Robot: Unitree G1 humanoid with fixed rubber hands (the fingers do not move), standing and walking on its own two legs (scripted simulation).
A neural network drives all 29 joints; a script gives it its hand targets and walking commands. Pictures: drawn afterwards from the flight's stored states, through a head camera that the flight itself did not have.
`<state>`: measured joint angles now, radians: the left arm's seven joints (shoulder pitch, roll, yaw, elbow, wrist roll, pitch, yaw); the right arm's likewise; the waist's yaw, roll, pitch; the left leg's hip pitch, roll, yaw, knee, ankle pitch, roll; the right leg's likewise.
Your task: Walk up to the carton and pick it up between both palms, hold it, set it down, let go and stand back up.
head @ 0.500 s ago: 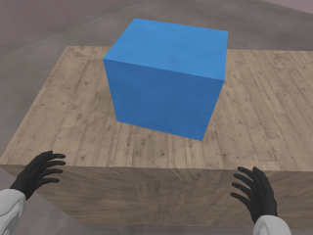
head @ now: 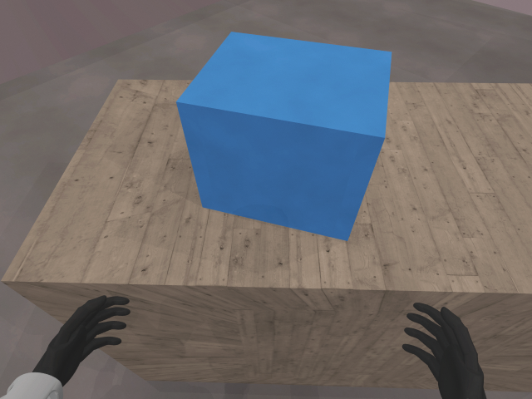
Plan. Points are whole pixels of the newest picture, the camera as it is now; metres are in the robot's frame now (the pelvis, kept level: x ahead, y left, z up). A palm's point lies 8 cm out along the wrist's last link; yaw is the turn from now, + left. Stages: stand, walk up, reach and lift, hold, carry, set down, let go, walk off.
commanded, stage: set down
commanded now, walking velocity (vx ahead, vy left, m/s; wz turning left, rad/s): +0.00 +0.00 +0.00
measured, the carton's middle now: (289, 136) +0.52 +0.00 +0.11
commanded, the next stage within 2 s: let go in 1.72 s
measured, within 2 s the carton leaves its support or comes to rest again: neither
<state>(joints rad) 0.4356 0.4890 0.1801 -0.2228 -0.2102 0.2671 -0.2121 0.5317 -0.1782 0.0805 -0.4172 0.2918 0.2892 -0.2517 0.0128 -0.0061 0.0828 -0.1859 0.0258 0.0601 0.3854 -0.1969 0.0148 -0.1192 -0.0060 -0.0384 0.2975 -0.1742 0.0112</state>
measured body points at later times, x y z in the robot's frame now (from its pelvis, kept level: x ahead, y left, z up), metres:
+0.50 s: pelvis +0.00 -0.01 +0.00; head +0.03 +0.00 +0.45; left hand +0.19 +0.25 +0.00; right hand +0.16 -0.22 -0.01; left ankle +0.01 +0.10 -0.75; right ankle -0.01 -0.13 -0.75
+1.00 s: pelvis +0.01 -0.01 +0.00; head +0.04 +0.00 +0.45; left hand +0.17 +0.25 -0.05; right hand +0.14 -0.24 -0.06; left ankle +0.01 +0.10 -0.75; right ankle -0.01 -0.13 -0.75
